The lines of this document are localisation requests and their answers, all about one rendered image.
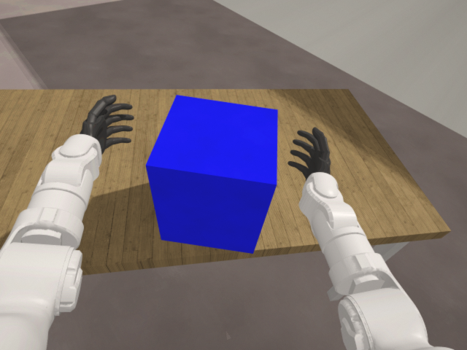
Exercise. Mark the robot left forearm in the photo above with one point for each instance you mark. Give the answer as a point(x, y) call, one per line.
point(60, 199)

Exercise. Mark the table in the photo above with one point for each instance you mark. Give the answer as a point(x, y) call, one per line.
point(121, 230)

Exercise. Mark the robot right forearm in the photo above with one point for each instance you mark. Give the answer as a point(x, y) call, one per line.
point(354, 266)

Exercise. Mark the right robot upper arm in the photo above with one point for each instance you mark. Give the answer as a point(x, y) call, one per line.
point(382, 319)

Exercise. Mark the robot left hand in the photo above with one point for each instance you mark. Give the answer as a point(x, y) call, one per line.
point(99, 118)

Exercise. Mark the robot right hand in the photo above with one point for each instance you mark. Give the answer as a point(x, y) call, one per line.
point(319, 152)

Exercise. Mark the carton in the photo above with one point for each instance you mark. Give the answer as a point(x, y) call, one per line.
point(213, 173)

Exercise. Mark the left robot upper arm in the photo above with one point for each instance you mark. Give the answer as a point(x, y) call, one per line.
point(37, 283)

